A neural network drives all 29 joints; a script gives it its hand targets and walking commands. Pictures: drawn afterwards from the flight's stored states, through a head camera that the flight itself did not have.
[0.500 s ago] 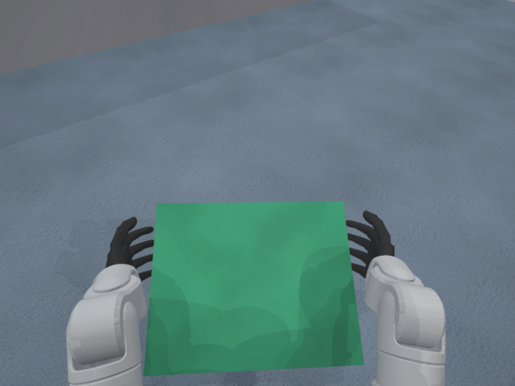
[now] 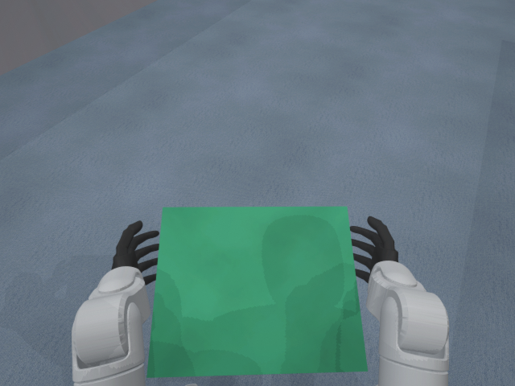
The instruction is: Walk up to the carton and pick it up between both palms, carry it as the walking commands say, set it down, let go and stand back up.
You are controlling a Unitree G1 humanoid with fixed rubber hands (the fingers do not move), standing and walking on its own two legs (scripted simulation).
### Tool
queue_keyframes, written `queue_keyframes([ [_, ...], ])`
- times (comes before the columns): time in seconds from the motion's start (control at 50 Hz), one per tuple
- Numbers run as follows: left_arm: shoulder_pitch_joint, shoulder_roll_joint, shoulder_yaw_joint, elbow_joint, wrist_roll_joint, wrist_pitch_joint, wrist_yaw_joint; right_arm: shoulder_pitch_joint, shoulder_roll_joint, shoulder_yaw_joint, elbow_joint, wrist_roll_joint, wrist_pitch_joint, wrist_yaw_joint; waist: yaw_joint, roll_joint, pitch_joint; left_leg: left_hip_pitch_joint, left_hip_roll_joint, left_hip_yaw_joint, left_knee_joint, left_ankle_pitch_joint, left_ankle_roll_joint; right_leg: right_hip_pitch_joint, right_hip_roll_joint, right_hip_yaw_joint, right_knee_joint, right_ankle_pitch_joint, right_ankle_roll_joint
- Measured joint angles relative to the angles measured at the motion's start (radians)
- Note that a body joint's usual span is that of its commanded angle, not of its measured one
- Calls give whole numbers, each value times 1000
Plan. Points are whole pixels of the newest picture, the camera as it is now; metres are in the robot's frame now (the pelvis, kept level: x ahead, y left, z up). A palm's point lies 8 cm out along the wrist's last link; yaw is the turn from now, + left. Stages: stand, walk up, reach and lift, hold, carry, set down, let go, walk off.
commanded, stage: carry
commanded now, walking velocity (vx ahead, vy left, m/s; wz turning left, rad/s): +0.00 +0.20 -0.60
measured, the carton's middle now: (255, 287) +0.29 +0.00 -0.03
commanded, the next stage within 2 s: none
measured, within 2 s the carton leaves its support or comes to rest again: neither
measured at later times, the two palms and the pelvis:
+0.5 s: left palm (108, 267) +0.29 +0.20 +0.07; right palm (364, 342) +0.18 -0.13 +0.06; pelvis -0.03 +0.12 -0.01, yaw -19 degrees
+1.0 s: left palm (67, 257) +0.31 +0.26 +0.07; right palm out of the picture +0.12 -0.03 +0.08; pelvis -0.01 +0.26 +0.00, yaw -35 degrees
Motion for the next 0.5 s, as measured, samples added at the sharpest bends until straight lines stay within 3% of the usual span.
queue_keyframes([
  [0.08, -6, -1, -5, -25, 5, -2, 6, -19, 3, -16, 1, -3, -13, 24, 12, -29, -16, 64, -17, -12, -153, -9, 8, -35, -23, 60, 7, 17, 39],
  [0.14, -5, -1, -7, -37, 3, 10, 19, -28, 4, -23, 14, -9, -16, 41, 21, -53, -39, 178, -41, 16, -384, 21, 25, -77, -31, 111, 46, 12, 77],
  [0.18, -5, 11, 1, -28, 0, 12, 17, -30, 6, -12, 41, -14, -29, 45, 22, -71, -50, 186, -47, 38, -419, 109, 61, -133, -35, 116, 160, -105, 64],
  [0.22, 7, 23, 13, -8, -10, 24, 19, -20, 4, 10, 79, -21, -32, 43, 39, -69, -54, 181, -29, 66, -384, 97, 93, -202, -20, 65, 378, -256, 47],
  [0.26, 10, 24, 12, 8, -26, 40, 37, -6, 2, 14, 93, -29, -23, 46, 51, -62, -54, 196, -16, 88, -400, 94, 108, -239, -14, 9, 548, -262, 43],
  [0.3, 4, 16, 2, 11, -38, 46, 62, 0, 1, 3, 84, -39, -18, 54, 60, -53, -51, 208, -10, 110, -425, 106, 117, -236, -14, -38, 597, -233, 52],
  [0.36, -16, 11, -6, -1, -48, 42, 78, -9, 2, -14, 61, -48, -20, 66, 59, -34, -48, 208, -3, 150, -436, 114, 133, -180, -3, -89, 498, -238, 53],
  [0.42, -39, 13, 6, 1, -40, 33, 53, -21, 4, -12, 44, -55, -23, 67, 45, -11, -57, 188, 7, 195, -405, 97, 144, -86, 13, -128, 307, -240, 35],
  [0.46, -52, 13, 16, 13, -26, 30, 28, -21, 4, -6, 36, -59, -18, 62, 39, -5, -70, 167, 9, 230, -356, 69, 146, 8, 15, -141, 95, -127, 24],
  [0.5, -51, -8, 20, 48, -6, 8, 12, -16, -4, -14, 48, -60, -21, 62, 35, 27, -69, 121, 21, 202, -260, -6, 105, 2, 31, -128, 71, -83, -14],
])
